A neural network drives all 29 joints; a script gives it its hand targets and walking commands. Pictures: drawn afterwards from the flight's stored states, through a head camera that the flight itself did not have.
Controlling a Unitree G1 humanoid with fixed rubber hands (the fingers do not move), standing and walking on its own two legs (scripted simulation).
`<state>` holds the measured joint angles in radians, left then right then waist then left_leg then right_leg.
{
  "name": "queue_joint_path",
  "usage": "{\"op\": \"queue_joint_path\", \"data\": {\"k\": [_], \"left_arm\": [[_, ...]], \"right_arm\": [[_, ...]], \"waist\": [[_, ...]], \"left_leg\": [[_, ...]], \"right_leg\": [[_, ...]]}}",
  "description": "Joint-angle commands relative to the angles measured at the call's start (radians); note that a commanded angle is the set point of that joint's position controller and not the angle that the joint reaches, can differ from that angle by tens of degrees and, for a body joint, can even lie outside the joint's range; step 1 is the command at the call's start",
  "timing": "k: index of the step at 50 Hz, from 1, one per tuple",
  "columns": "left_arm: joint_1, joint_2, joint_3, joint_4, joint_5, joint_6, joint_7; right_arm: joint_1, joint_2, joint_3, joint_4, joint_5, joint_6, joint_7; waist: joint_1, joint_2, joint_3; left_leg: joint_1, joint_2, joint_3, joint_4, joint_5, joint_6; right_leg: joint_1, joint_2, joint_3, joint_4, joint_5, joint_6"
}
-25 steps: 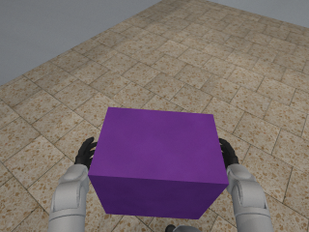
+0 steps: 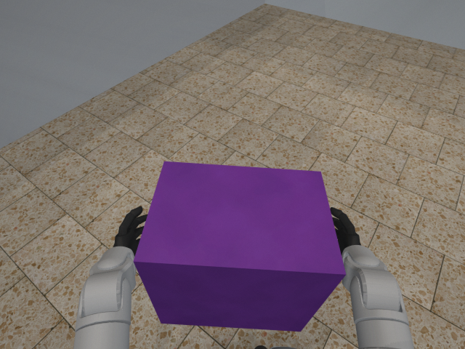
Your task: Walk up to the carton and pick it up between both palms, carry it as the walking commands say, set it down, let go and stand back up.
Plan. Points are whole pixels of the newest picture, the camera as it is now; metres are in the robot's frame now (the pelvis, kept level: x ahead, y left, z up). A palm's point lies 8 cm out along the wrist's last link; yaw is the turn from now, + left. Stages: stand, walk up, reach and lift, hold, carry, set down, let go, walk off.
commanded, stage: carry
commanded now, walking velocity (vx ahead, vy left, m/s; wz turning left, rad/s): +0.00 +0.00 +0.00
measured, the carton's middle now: (236, 251) +0.30 +0.00 -0.04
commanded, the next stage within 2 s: hold in 0.02 s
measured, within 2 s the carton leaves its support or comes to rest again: neither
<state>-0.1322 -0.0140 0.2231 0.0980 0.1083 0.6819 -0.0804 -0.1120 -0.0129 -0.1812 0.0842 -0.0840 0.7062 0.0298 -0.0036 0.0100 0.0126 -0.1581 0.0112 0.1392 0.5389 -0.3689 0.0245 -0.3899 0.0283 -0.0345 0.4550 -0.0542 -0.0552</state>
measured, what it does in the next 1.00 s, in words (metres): stands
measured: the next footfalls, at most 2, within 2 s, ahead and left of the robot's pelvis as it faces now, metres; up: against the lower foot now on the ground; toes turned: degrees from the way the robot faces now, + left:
none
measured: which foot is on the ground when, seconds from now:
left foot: down 0.00-1.00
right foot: down 0.00-1.00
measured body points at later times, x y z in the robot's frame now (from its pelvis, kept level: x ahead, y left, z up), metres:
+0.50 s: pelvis +0.00 -0.02 +0.01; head +0.00 -0.06 +0.46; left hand +0.28 +0.23 +0.04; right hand +0.34 -0.15 +0.01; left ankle -0.05 +0.09 -0.73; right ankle +0.11 -0.08 -0.73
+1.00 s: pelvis +0.03 +0.01 -0.01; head +0.16 +0.01 +0.42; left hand +0.33 +0.24 -0.07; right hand +0.37 -0.14 -0.08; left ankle -0.05 +0.10 -0.73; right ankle +0.11 -0.08 -0.73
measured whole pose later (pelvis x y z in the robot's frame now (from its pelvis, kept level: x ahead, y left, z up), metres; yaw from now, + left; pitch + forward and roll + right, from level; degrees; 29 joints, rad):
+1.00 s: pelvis +0.03 +0.01 -0.01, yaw +12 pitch +18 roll +0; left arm -0.35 -0.01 0.29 0.51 0.14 0.27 -0.09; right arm -0.28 0.00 -0.31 0.39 -0.15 0.35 0.04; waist -0.05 0.07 -0.02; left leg -0.55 -0.10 -0.10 0.59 -0.34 0.05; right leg -0.70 0.04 0.05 0.51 -0.11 -0.01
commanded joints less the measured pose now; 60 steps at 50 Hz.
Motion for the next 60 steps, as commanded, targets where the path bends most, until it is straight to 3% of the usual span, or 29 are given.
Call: {"op": "queue_joint_path", "data": {"k": [1,2,5,9,10,11,13,14,15,16,21,22,24,25,29,31,33,35,36,37,41,42,44,47,50,54,56,58,60], "left_arm": [[-0.515,-0.609,-0.577,-0.179,-0.186,-0.053,-0.126],[-0.556,-0.688,-0.561,-0.160,-0.167,-0.071,-0.149],[-0.509,-0.703,-0.570,-0.188,-0.175,-0.092,-0.152],[-0.610,-0.710,-0.554,-0.096,-0.165,-0.110,-0.164],[-0.775,-0.665,-0.520,0.015,-0.176,-0.070,-0.157],[-0.546,-0.711,-0.484,0.066,-0.125,-0.095,-0.162],[-0.581,-0.683,-0.480,0.106,-0.142,-0.128,-0.182],[-0.800,-0.657,-0.509,0.096,-0.214,-0.111,-0.203],[-0.677,-0.689,-0.481,0.119,-0.191,-0.129,-0.213],[-0.654,-0.722,-0.484,0.126,-0.205,-0.155,-0.226],[-0.825,-0.744,-0.432,0.199,-0.165,-0.211,-0.274],[-0.870,-0.731,-0.397,0.223,-0.126,-0.223,-0.283],[-0.840,-0.734,-0.388,0.255,-0.114,-0.252,-0.290],[-0.845,-0.749,-0.374,0.271,-0.086,-0.268,-0.287],[-0.837,-0.796,-0.385,0.350,-0.072,-0.326,-0.289],[-0.886,-0.826,-0.407,0.318,-0.085,-0.363,-0.282],[-0.898,-0.835,-0.453,0.265,-0.120,-0.399,-0.273],[-0.894,-0.845,-0.490,0.248,-0.127,-0.416,-0.256],[-0.846,-0.829,-0.476,0.266,-0.106,-0.414,-0.243],[-0.819,-0.827,-0.459,0.298,-0.088,-0.425,-0.237],[-0.683,-0.818,-0.483,0.320,-0.074,-0.439,-0.210],[-0.683,-0.815,-0.506,0.308,-0.083,-0.442,-0.210],[-0.589,-0.810,-0.486,0.334,-0.068,-0.442,-0.197],[-0.533,-0.794,-0.502,0.323,-0.071,-0.462,-0.182],[-0.546,-0.812,-0.519,0.334,-0.093,-0.491,-0.158],[-0.565,-0.722,-0.535,0.325,-0.082,-0.584,-0.112],[-0.585,-0.724,-0.566,0.335,-0.082,-0.626,-0.097],[-0.628,-0.682,-0.571,0.296,-0.084,-0.664,-0.070],[-0.674,-0.669,-0.620,0.237,-0.093,-0.680,-0.047]], "right_arm": [[-0.510,0.642,0.553,-0.235,0.200,-0.090,0.170],[-0.495,0.716,0.551,-0.198,0.181,-0.078,0.180],[-0.468,0.756,0.623,-0.252,0.209,-0.081,0.181],[-0.643,0.758,0.668,-0.268,0.206,-0.091,0.190],[-0.954,0.669,0.598,-0.233,0.144,-0.030,0.192],[-0.755,0.720,0.625,-0.137,0.149,-0.045,0.203],[-0.764,0.748,0.591,-0.097,0.170,-0.057,0.209],[-0.868,0.772,0.553,-0.093,0.143,-0.024,0.202],[-0.775,0.820,0.554,-0.048,0.139,-0.036,0.203],[-0.662,0.861,0.533,-0.008,0.113,-0.043,0.192],[-0.601,0.963,0.381,0.206,0.024,-0.059,0.187],[-0.605,0.983,0.353,0.260,0.022,-0.071,0.193],[-0.626,0.972,0.340,0.223,0.008,-0.109,0.193],[-0.648,0.948,0.337,0.239,0.028,-0.139,0.206],[-0.787,0.910,0.392,0.167,0.060,-0.235,0.207],[-0.867,0.900,0.440,0.133,0.081,-0.278,0.212],[-0.828,0.922,0.465,0.136,0.099,-0.312,0.211],[-0.824,0.891,0.471,0.130,0.112,-0.343,0.213],[-0.781,0.885,0.462,0.177,0.103,-0.346,0.220],[-0.777,0.864,0.435,0.185,0.097,-0.358,0.218],[-0.676,0.849,0.455,0.183,0.085,-0.389,0.228],[-0.623,0.818,0.439,0.193,0.064,-0.392,0.233],[-0.605,0.778,0.440,0.166,0.063,-0.415,0.236],[-0.530,0.758,0.441,0.173,0.063,-0.430,0.240],[-0.537,0.709,0.396,0.153,0.042,-0.474,0.235],[-0.561,0.691,0.400,0.150,0.052,-0.561,0.225],[-0.550,0.678,0.374,0.177,0.052,-0.602,0.208],[-0.538,0.648,0.364,0.206,0.035,-0.635,0.190],[-0.510,0.640,0.363,0.231,0.048,-0.646,0.183]], "waist": [[-0.001,-0.021,-0.411],[0.033,0.197,-0.363],[0.018,0.145,-0.450],[0.021,0.033,-0.372],[0.053,-0.015,-0.345],[0.067,-0.010,-0.267],[0.046,-0.071,-0.236],[0.014,-0.099,-0.286],[0.034,-0.078,-0.280],[-0.016,-0.171,-0.257],[-0.085,-0.152,-0.277],[-0.080,-0.089,-0.292],[-0.081,-0.105,-0.308],[-0.070,0.001,-0.311],[-0.067,0.047,-0.389],[-0.037,0.086,-0.487],[-0.050,0.033,-0.574],[-0.057,0.055,-0.645],[-0.029,0.059,-0.642],[-0.060,0.027,-0.644],[-0.032,0.001,-0.752],[-0.080,-0.007,-0.778],[-0.063,0.010,-0.796],[-0.070,0.025,-0.808],[-0.118,-0.008,-0.795],[-0.091,-0.061,-0.897],[-0.122,-0.036,-0.905],[-0.090,-0.023,-1.008],[-0.103,0.028,-1.095]], "left_leg": [[-0.010,0.103,-0.122,-0.130,0.049,0.028],[-0.137,-0.001,-0.263,-0.255,0.115,0.053],[-0.232,-0.005,-0.256,-0.244,0.272,0.036],[-0.264,0.003,-0.284,-0.269,0.152,0.056],[-0.529,-0.052,-0.233,-0.332,-0.055,0.066],[-0.470,-0.037,-0.271,-0.333,-0.059,0.083],[-0.417,-0.054,-0.266,-0.289,-0.037,0.090],[-0.483,-0.048,-0.264,-0.288,-0.093,0.092],[-0.483,-0.034,-0.284,-0.284,-0.072,0.100],[-0.409,-0.029,-0.284,-0.263,-0.027,0.094],[-0.340,-0.033,-0.279,-0.234,-0.043,0.058],[-0.381,-0.033,-0.263,-0.237,-0.070,0.053],[-0.381,-0.036,-0.275,-0.236,-0.034,0.056],[-0.354,-0.035,-0.276,-0.237,-0.018,0.046],[-0.438,-0.045,-0.288,-0.222,-0.013,0.043],[-0.480,-0.044,-0.294,-0.198,-0.013,0.045],[-0.451,-0.065,-0.292,-0.153,0.079,0.021],[-0.486,-0.075,-0.298,-0.139,0.126,0.017],[-0.494,-0.077,-0.301,-0.146,0.138,0.016],[-0.511,-0.077,-0.303,-0.116,0.137,0.025],[-0.503,-0.097,-0.299,-0.066,0.330,0.012],[-0.491,-0.089,-0.308,-0.058,0.389,0.004],[-0.478,-0.092,-0.304,-0.033,0.523,-0.017],[-0.474,-0.071,-0.316,-0.005,0.616,-0.038],[-0.508,-0.058,-0.337,0.026,0.655,-0.052],[-0.747,-0.055,-0.329,0.078,0.670,-0.054],[-0.896,-0.052,-0.320,0.121,0.668,-0.056],[-0.931,-0.041,-0.317,0.171,0.718,-0.057],[-0.895,-0.042,-0.305,0.216,0.763,-0.071]], "right_leg": [[0.282,-0.162,0.185,-0.101,0.014,-0.030],[0.650,0.066,0.108,-0.003,0.053,-0.011],[0.915,0.030,0.163,0.019,0.330,-0.007],[0.863,0.024,0.153,-0.016,0.205,0.028],[0.814,0.002,0.210,-0.037,0.034,0.019],[0.807,-0.004,0.213,-0.040,-0.061,0.041],[0.731,-0.017,0.225,-0.080,-0.128,0.049],[0.757,-0.021,0.230,-0.052,-0.119,0.047],[0.801,-0.028,0.245,-0.059,-0.130,0.051],[0.764,-0.017,0.239,-0.091,-0.134,0.059],[0.715,-0.047,0.264,-0.186,-0.253,0.067],[0.747,-0.046,0.264,-0.184,-0.259,0.065],[0.745,-0.042,0.247,-0.166,-0.197,0.068],[0.735,-0.054,0.258,-0.168,-0.205,0.058],[0.752,-0.037,0.202,-0.086,-0.095,0.054],[0.794,-0.043,0.207,-0.040,-0.071,0.047],[0.803,-0.061,0.223,-0.020,0.079,0.045],[0.766,-0.041,0.189,0.055,0.237,0.040],[0.726,-0.028,0.165,0.089,0.273,0.039],[0.680,-0.030,0.165,0.104,0.288,0.037],[0.615,0.001,0.142,0.180,0.484,0.036],[0.573,0.017,0.137,0.183,0.501,0.029],[0.523,0.011,0.150,0.196,0.571,0.021],[0.449,0.022,0.152,0.209,0.589,0.010],[0.342,0.031,0.153,0.230,0.555,0.006],[0.302,0.019,0.189,0.328,0.623,0.011],[0.262,0.005,0.200,0.369,0.652,0.021],[0.192,0.001,0.197,0.436,0.638,0.027],[0.111,0.015,0.185,0.466,0.630,0.029]]}}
